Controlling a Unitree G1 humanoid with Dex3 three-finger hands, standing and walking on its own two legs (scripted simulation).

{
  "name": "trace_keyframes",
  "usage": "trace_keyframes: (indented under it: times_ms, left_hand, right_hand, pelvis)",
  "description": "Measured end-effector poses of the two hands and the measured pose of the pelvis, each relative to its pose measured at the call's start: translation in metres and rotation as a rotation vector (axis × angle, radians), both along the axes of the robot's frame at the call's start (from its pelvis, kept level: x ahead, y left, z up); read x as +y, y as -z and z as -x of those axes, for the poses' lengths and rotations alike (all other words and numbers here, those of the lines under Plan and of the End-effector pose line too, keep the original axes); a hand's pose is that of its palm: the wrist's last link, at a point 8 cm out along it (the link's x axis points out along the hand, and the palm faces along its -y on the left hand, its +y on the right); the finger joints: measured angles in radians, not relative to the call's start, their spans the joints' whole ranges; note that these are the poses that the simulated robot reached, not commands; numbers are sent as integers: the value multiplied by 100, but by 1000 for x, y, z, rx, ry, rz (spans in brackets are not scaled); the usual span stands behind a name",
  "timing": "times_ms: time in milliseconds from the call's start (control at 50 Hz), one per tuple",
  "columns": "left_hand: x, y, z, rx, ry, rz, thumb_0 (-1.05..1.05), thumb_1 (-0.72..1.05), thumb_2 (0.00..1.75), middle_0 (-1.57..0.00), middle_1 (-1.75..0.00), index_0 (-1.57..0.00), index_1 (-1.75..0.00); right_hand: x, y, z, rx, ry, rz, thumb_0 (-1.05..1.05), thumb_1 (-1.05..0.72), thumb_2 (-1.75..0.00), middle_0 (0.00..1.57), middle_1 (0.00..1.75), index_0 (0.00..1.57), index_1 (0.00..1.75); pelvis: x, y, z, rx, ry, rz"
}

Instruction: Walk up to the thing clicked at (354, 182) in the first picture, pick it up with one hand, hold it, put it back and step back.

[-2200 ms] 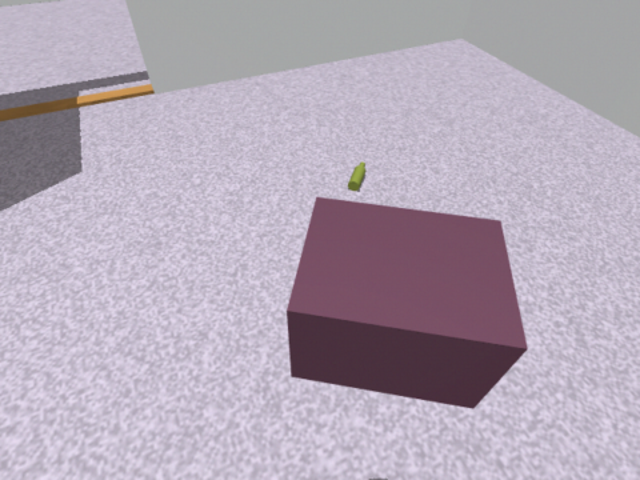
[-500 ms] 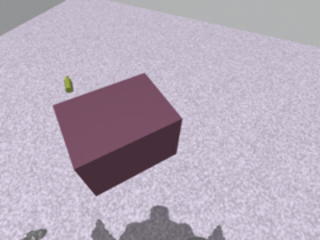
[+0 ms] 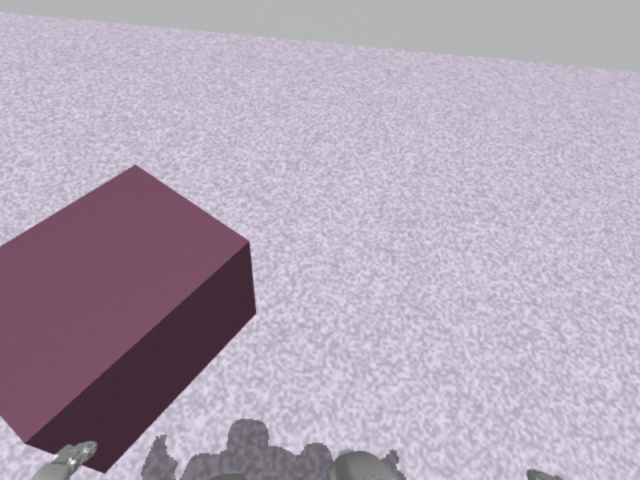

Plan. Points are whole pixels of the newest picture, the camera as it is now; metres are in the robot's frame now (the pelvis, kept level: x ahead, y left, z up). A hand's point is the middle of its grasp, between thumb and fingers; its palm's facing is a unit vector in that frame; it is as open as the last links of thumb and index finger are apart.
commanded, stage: walk up
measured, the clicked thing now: out of the picture +0.97 +1.29 -0.72
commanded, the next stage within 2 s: stand in 1.74 s
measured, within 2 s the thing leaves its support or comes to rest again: neither
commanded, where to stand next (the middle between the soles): +0.05 -0.02 m, yaw -28 degrees
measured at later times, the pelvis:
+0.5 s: pelvis +0.00 -0.01 -0.01, yaw -17 degrees
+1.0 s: pelvis -0.02 -0.02 +0.00, yaw -26 degrees
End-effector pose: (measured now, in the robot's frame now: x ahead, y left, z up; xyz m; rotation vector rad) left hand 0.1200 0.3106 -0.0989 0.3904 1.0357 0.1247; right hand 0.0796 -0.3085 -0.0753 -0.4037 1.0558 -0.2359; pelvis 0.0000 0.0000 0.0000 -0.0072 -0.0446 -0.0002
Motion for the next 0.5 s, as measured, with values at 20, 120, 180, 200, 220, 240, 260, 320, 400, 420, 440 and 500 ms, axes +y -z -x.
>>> trace_keyframes:
  times_ms: [20, 120, 180, 200, 220, 240, 260, 320, 400, 420, 440, 500]
  left_hand:
    - [0, 0, -2, 12, 11, 6, 1, 90, 90, -20, -30, -21, -30]
    - [-4, -5, -7, 73, 61, 15, 1, 91, 90, -20, -30, -21, -30]
    - [-11, -7, -13, 86, 93, -10, 1, 91, 90, -20, -30, -21, -30]
    - [-14, -7, -15, 84, 102, -23, 1, 91, 90, -20, -30, -21, -30]
    - [-17, -6, -17, 78, 110, -36, 1, 91, 90, -20, -30, -21, -30]
    - [-20, -5, -18, 69, 116, -50, 1, 91, 90, -20, -30, -21, -30]
    - [-24, -5, -18, 62, 122, -62, 1, 91, 90, -20, -30, -21, -30]
    - [-33, -8, -17, 59, 145, -74, 1, 91, 90, -20, -30, -21, -30]
    - [-40, -10, -19, 67, 177, -80, 1, 90, 90, -21, -30, -21, -30]
    - [-41, -10, -21, 66, 187, -80, 1, 90, 90, -21, -30, -21, -30]
    - [-41, -9, -24, 63, 197, -79, 1, 90, 90, -21, -30, -21, -30]
    - [-38, -2, -34, 50, 225, -72, 1, 90, 90, -21, -30, -21, -30]
  right_hand:
    - [-1, -4, 5, 2, 12, 4, 0, -91, -90, 21, 30, 21, 30]
    - [-15, -13, 32, 25, 50, 25, 0, -90, -90, 21, 30, 21, 30]
    - [-32, -8, 50, 40, 82, 33, 0, -90, -90, 21, 30, 21, 30]
    - [-38, -5, 55, 44, 96, 33, 0, -90, -90, 21, 30, 21, 30]
    - [-45, 0, 60, 46, 112, 31, 0, -90, -90, 21, 30, 21, 30]
    - [-51, 7, 65, 49, 127, 30, 0, -90, -90, 21, 30, 21, 30]
    - [-56, 12, 70, 54, 147, 28, 0, -90, -90, 21, 30, 21, 30]
    - [-59, 23, 76, 64, 212, 9, 0, -91, -90, 21, 30, 20, 30]
    - [-50, 28, 75, 31, 233, -27, 0, -91, -90, 21, 30, 20, 30]
    - [-46, 29, 74, 26, 233, -33, 0, -91, -90, 21, 30, 20, 30]
    - [-42, 30, 74, 21, 235, -38, 0, -91, -90, 21, 30, 20, 30]
    - [-31, 32, 76, 9, 246, -43, 0, -91, -90, 21, 30, 20, 30]
  pelvis:
    - [0, -3, 0, 3, 14, 3]
    - [-2, -9, -1, 26, 80, 12]
    - [-8, -5, -1, 30, 118, 16]
    - [-11, -2, -1, 31, 130, 16]
    - [-15, 1, -1, 31, 141, 15]
    - [-19, 6, 0, 29, 152, 21]
    - [-22, 9, 1, 21, 157, 33]
    - [-25, 9, 1, 11, 198, 12]
    - [-22, 7, 0, 13, 246, 0]
    - [-21, 7, 0, 14, 256, -1]
    - [-19, 8, 0, 15, 265, -1]
    - [-11, 12, -1, 15, 288, -2]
